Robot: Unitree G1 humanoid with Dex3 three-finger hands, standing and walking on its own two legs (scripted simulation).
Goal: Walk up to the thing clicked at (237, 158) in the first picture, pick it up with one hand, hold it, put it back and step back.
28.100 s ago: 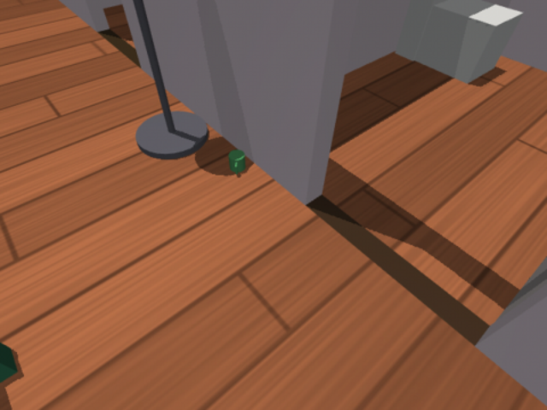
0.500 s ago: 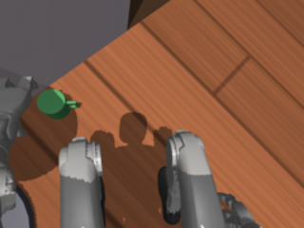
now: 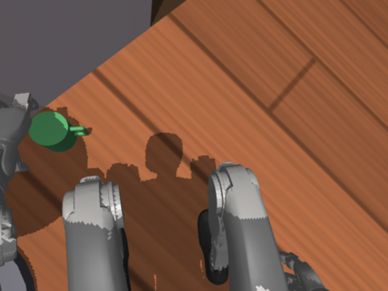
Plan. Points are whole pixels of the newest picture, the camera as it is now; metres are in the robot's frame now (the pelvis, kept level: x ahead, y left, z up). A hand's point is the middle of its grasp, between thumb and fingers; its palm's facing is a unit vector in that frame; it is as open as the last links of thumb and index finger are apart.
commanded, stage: approach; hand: left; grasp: from above
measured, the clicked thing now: (61, 132) +0.46 +0.28 -0.29
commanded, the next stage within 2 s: rest palm in 0.92 s
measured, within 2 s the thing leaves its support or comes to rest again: neither
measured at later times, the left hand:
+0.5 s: hand (47, 113) +0.48 +0.28 -0.18, palm faces -0.37 -0.06 -0.93, open 14.1 cm
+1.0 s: hand (27, 130) +0.43 +0.31 -0.18, palm faces -0.43 -0.05 -0.90, open 14.0 cm
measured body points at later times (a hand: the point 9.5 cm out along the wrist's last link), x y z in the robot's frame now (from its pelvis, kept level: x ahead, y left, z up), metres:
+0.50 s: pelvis +0.00 +0.00 -0.01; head +0.24 +0.08 +0.36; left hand +0.49 +0.28 -0.13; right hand +0.06 -0.28 -0.11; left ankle +0.08 +0.14 -0.30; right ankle +0.09 -0.13 -0.30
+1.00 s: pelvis +0.00 +0.00 -0.01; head +0.24 +0.08 +0.37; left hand +0.45 +0.31 -0.12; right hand +0.07 -0.27 -0.12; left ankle +0.08 +0.14 -0.30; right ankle +0.09 -0.13 -0.30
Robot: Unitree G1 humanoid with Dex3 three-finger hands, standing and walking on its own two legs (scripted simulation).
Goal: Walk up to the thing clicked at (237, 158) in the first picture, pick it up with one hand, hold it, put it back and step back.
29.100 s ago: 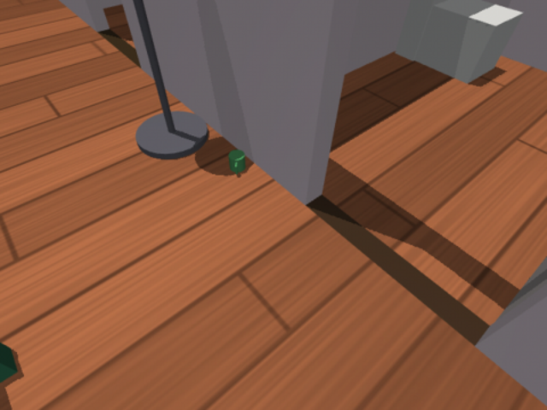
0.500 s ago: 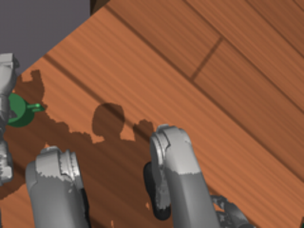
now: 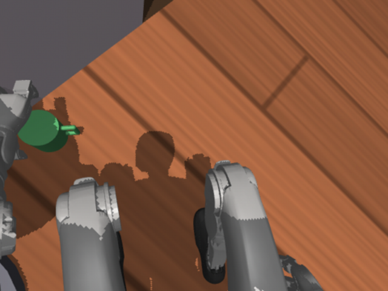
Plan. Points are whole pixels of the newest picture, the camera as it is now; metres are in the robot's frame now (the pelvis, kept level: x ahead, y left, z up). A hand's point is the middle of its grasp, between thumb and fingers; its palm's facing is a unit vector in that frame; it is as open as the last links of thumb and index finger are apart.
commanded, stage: rest palm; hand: left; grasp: from above
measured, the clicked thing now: (52, 131) +0.46 +0.28 -0.28
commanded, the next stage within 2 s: close in 0.98 s
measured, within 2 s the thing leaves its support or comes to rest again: neither
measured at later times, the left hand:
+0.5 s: hand (39, 129) +0.45 +0.29 -0.23, palm faces -0.46 -0.09 -0.88, open 14.1 cm
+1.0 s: hand (40, 131) +0.45 +0.30 -0.25, palm faces -0.46 -0.13 -0.88, open 14.1 cm
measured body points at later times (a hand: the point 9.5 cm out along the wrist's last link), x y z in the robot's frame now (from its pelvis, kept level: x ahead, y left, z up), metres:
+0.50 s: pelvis +0.00 +0.00 -0.02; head +0.25 +0.09 +0.34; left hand +0.47 +0.29 -0.17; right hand +0.01 -0.27 -0.10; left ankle +0.08 +0.14 -0.29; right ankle +0.10 -0.13 -0.29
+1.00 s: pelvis +0.00 +0.01 -0.03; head +0.27 +0.10 +0.33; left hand +0.47 +0.30 -0.20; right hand +0.05 -0.26 -0.10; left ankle +0.08 +0.14 -0.29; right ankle +0.10 -0.13 -0.29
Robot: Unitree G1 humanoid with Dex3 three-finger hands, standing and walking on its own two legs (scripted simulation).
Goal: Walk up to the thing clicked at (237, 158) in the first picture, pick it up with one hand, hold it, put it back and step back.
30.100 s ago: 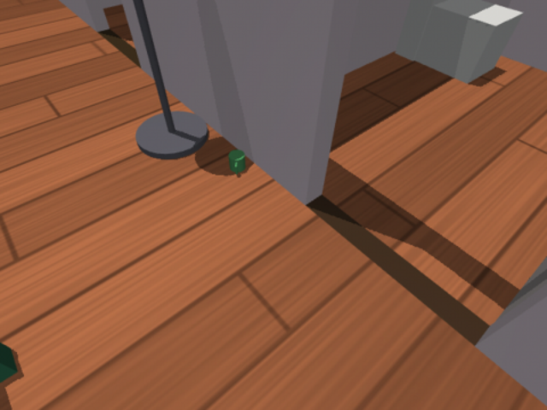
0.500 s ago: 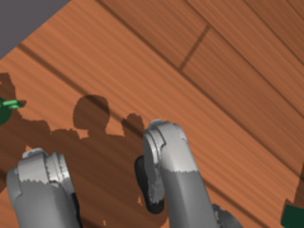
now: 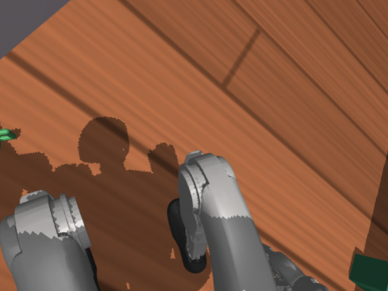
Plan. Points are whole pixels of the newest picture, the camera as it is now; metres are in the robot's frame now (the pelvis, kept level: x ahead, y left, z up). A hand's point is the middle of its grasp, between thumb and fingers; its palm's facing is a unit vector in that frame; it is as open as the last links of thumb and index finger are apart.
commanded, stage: close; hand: left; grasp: from above
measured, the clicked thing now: out of the picture +0.43 +0.31 -0.25
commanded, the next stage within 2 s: settle in 1.52 s
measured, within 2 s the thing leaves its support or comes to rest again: leaves its support in 1.94 s
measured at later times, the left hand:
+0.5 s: hand out of the picture +0.42 +0.32 -0.23, palm faces -0.45 -0.15 -0.88, open 12.8 cm
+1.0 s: hand out of the picture +0.42 +0.32 -0.22, palm faces -0.44 -0.14 -0.89, open 11.8 cm
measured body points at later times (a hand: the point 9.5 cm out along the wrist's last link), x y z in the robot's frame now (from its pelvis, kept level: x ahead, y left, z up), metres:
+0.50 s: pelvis -0.01 +0.00 +0.00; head +0.24 +0.12 +0.35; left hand +0.44 +0.33 -0.18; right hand +0.05 -0.26 -0.08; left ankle +0.06 +0.14 -0.26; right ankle +0.10 -0.13 -0.26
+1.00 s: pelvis -0.01 +0.00 +0.00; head +0.24 +0.12 +0.35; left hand +0.44 +0.33 -0.17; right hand +0.06 -0.26 -0.07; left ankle +0.06 +0.14 -0.26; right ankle +0.10 -0.13 -0.26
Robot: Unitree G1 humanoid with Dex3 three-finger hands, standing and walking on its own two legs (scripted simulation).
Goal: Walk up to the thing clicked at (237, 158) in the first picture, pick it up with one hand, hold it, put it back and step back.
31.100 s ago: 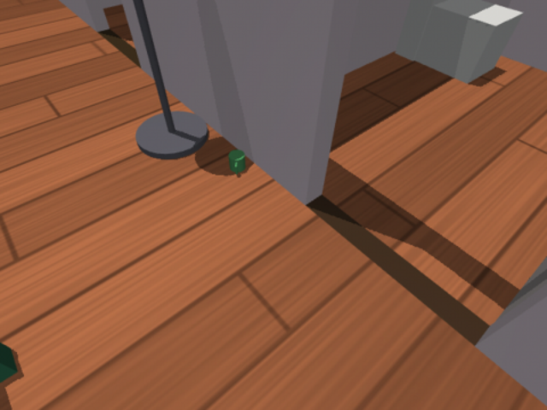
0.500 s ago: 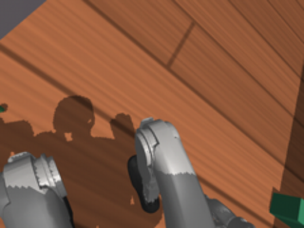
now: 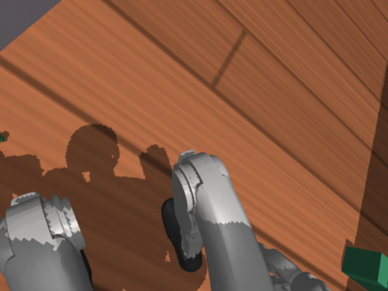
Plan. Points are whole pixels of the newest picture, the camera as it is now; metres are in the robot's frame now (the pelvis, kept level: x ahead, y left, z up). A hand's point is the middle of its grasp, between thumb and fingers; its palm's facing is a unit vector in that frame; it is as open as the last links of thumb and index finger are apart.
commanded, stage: close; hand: left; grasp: from above
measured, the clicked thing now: out of the picture +0.43 +0.32 -0.25
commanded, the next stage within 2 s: settle in 0.52 s
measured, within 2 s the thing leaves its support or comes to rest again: leaves its support in 0.94 s
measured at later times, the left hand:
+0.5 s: hand out of the picture +0.42 +0.33 -0.22, palm faces -0.44 -0.15 -0.88, open 11.3 cm
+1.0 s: hand out of the picture +0.43 +0.34 -0.20, palm faces -0.37 -0.14 -0.92, open 11.2 cm
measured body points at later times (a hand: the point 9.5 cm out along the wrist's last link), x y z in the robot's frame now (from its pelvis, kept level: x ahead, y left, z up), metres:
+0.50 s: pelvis +0.00 +0.00 +0.00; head +0.25 +0.12 +0.36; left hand +0.44 +0.34 -0.17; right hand +0.07 -0.25 -0.07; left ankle +0.07 +0.13 -0.26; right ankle +0.11 -0.13 -0.26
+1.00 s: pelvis +0.01 +0.00 +0.00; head +0.25 +0.12 +0.36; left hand +0.45 +0.34 -0.15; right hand +0.07 -0.26 -0.07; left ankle +0.07 +0.13 -0.26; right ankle +0.11 -0.13 -0.26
